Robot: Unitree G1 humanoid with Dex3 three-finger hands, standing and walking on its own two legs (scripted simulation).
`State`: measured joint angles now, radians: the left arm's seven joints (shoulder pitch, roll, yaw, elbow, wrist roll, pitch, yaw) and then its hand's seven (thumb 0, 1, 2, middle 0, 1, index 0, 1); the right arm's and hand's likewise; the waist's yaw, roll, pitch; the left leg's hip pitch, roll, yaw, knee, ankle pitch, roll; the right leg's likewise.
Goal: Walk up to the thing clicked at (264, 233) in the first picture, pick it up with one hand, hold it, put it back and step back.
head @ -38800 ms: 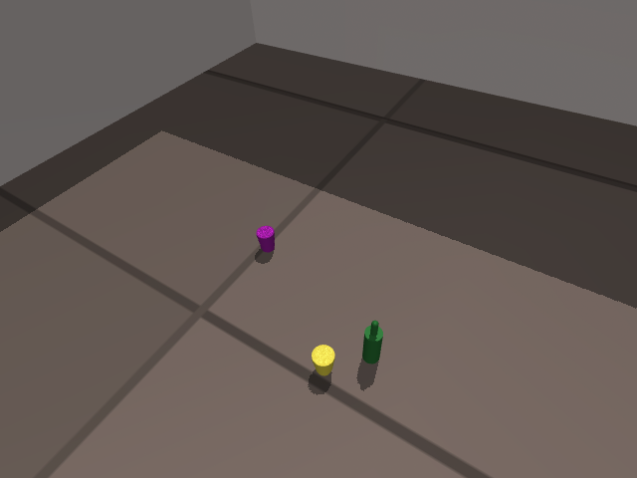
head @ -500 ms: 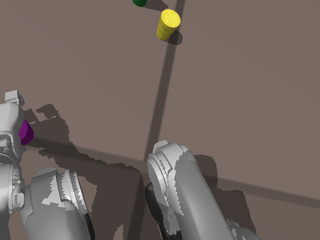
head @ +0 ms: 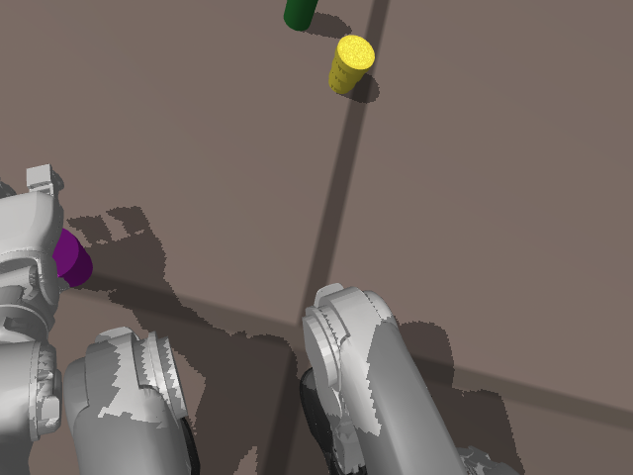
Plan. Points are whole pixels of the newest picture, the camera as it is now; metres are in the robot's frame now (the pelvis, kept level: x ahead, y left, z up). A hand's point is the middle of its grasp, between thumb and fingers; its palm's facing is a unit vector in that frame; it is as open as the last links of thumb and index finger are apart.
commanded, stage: withdraw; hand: left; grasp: from above
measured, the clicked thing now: (61, 261) +0.43 +0.28 -0.26
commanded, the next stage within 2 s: home in 0.66 s
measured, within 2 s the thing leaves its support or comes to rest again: neither
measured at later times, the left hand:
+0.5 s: hand out of the picture +0.39 +0.29 -0.06, palm faces -0.51 -0.09 -0.86, open 14.0 cm
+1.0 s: hand out of the picture +0.43 +0.30 -0.10, palm faces -0.33 -0.13 -0.93, open 13.0 cm
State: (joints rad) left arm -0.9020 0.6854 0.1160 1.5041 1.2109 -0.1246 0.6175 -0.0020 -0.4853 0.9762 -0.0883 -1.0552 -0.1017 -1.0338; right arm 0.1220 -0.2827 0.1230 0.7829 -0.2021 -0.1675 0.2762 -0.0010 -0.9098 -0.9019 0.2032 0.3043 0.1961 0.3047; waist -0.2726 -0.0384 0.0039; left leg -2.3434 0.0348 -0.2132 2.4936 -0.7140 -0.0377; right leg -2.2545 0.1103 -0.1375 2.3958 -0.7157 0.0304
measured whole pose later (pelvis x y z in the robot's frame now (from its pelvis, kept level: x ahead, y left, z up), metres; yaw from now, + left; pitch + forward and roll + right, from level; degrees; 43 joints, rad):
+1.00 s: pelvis -0.01 +0.00 +0.04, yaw +5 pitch +35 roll -6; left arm -0.89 0.58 0.04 1.30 1.09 -0.03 0.41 0.00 -0.30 0.91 -0.22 -0.83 -0.20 -0.82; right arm 0.20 -0.20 0.05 0.77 -0.12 -0.03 0.14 0.00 -0.90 -0.90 0.21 0.30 0.20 0.30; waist -0.20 0.04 -0.12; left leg -2.28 0.02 -0.12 2.33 -0.66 -0.02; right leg -2.20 0.08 -0.06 2.28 -0.71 0.03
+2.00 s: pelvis +0.07 +0.01 +0.39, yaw +13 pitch +14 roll -3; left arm 0.44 0.22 0.03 -0.07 -0.07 0.44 0.08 0.01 0.90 0.89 -0.21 -0.30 -0.20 -0.30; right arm 0.30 -0.20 0.06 0.52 0.04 -0.14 -0.17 0.01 -0.90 -0.90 0.21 0.30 0.20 0.30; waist -0.07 0.05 -0.18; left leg -0.84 0.02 -0.08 1.10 -0.49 -0.01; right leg -0.76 0.03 -0.03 1.03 -0.51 0.00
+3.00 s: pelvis +0.08 +0.01 +0.40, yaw +13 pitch +10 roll -2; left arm 0.50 0.22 0.02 -0.12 -0.06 0.45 0.02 0.01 0.91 0.90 -0.20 -0.30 -0.20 -0.30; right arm 0.30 -0.23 0.04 0.53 0.01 -0.22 -0.18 0.01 -0.90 -0.90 0.21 0.30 0.20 0.30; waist -0.04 0.05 -0.17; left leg -0.70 0.02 -0.07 1.01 -0.48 -0.02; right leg -0.62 0.03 -0.03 0.96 -0.51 0.00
